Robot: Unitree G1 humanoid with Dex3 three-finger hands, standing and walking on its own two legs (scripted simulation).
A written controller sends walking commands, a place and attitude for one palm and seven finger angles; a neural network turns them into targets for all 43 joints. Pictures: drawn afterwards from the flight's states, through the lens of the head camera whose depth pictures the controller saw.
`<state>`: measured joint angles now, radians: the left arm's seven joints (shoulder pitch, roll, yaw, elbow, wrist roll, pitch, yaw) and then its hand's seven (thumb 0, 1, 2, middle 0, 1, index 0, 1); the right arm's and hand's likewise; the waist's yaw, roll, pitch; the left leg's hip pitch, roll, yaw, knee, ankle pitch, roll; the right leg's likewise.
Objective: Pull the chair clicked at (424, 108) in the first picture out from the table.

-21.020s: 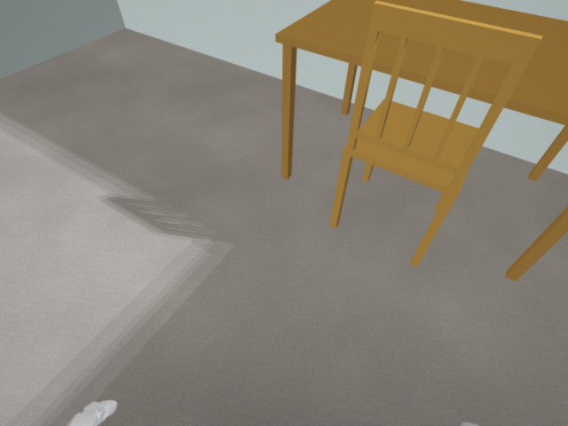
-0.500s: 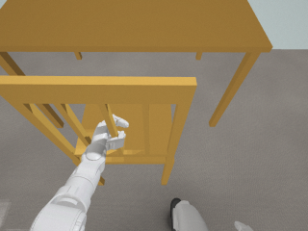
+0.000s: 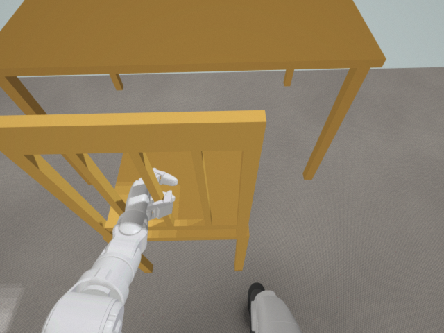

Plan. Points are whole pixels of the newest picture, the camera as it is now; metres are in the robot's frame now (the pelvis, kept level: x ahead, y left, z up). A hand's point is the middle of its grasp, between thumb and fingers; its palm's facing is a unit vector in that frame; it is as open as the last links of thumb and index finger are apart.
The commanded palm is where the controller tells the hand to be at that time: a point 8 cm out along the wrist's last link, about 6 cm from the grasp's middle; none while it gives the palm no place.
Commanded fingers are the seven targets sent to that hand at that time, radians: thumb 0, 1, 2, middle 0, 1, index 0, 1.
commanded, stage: step backward, pulling the chair out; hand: left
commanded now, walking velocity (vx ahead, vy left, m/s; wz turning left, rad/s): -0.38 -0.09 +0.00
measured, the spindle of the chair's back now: (157, 194) +0.38 +0.13 -0.04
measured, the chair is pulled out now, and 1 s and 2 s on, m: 0.28 0.28 0.28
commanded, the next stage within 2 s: none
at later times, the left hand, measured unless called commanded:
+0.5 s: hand (167, 205) +0.36 +0.11 -0.05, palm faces -0.07 -0.97 -0.22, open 5.0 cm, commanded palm +0.37 +0.16 -0.04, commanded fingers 0.00 0.90 0.90 -0.50 -1.45 -0.50 -1.45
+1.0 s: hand (167, 204) +0.36 +0.11 -0.05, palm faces -0.08 -0.97 -0.21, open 5.0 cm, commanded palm +0.37 +0.16 -0.04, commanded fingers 0.00 0.90 0.90 -0.50 -1.45 -0.50 -1.45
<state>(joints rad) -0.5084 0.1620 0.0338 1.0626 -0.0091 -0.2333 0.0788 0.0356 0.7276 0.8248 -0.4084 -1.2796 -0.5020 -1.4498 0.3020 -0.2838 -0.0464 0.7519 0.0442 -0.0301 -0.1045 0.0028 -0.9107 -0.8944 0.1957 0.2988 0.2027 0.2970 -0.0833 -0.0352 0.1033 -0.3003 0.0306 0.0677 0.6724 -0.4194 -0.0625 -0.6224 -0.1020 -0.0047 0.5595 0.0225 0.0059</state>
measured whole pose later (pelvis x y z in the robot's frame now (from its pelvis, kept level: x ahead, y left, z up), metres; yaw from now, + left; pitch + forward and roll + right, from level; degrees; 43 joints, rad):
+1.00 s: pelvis +0.00 +0.01 +0.00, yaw +0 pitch +3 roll +3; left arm -0.52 0.15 0.00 1.06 0.00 -0.23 0.08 0.04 0.73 0.81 -0.39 -1.32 -0.50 -1.45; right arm 0.27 -0.25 -0.02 0.74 0.04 -0.03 -0.11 0.00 -0.91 -0.89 0.20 0.30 0.20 0.30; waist -0.07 -0.02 0.12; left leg -0.30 0.03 0.06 0.64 -0.40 -0.05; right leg -0.61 -0.10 -0.01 0.54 -0.06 0.02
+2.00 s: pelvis +0.02 +0.00 +0.00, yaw +1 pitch +3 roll +3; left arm -0.50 0.15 0.00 1.06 -0.01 -0.22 0.08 0.04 0.71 0.84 -0.41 -1.35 -0.50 -1.45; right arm 0.29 -0.24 -0.03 0.77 0.04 -0.02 -0.10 0.00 -0.91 -0.89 0.20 0.30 0.20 0.30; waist -0.06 0.00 0.10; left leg -0.28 0.05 0.04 0.70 -0.46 -0.06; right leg -0.61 -0.09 -0.03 0.61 -0.05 0.00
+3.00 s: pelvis +0.02 +0.00 +0.00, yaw +1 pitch +3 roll +2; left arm -0.52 0.15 0.00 1.06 0.00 -0.21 0.08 0.03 0.70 0.85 -0.41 -1.36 -0.50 -1.45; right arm 0.29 -0.25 -0.03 0.77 0.04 -0.02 -0.10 0.00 -0.91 -0.89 0.20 0.30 0.20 0.30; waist -0.06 -0.01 0.10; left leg -0.27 0.05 0.04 0.68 -0.46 -0.06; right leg -0.60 -0.09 -0.03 0.60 -0.06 0.01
